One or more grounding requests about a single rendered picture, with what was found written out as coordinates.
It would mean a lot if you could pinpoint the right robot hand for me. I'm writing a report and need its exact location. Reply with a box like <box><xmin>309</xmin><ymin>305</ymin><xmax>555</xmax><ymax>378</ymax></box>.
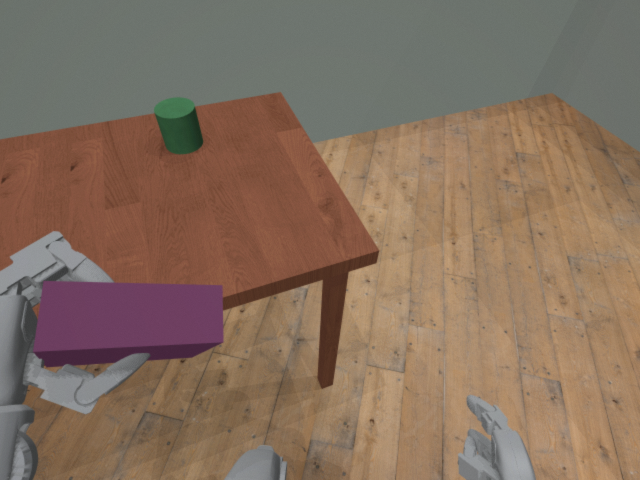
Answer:
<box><xmin>458</xmin><ymin>395</ymin><xmax>536</xmax><ymax>480</ymax></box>

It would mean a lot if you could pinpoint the left robot hand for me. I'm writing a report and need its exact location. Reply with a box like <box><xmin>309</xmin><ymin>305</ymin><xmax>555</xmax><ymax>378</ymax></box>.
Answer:
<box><xmin>0</xmin><ymin>231</ymin><xmax>151</xmax><ymax>414</ymax></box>

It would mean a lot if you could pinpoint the robot left thigh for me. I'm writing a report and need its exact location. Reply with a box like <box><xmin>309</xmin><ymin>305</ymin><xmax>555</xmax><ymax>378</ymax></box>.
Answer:
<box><xmin>224</xmin><ymin>449</ymin><xmax>287</xmax><ymax>480</ymax></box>

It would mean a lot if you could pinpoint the sponge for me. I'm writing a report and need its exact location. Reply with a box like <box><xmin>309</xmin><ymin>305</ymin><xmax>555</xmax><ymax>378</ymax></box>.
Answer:
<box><xmin>33</xmin><ymin>281</ymin><xmax>224</xmax><ymax>367</ymax></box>

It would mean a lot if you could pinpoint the table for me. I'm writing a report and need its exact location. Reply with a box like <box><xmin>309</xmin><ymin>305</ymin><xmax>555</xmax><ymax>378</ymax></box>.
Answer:
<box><xmin>0</xmin><ymin>92</ymin><xmax>379</xmax><ymax>389</ymax></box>

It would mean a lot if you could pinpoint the robot left forearm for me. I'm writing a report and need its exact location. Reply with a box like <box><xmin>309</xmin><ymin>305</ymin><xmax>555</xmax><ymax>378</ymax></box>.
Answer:
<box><xmin>0</xmin><ymin>404</ymin><xmax>38</xmax><ymax>480</ymax></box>

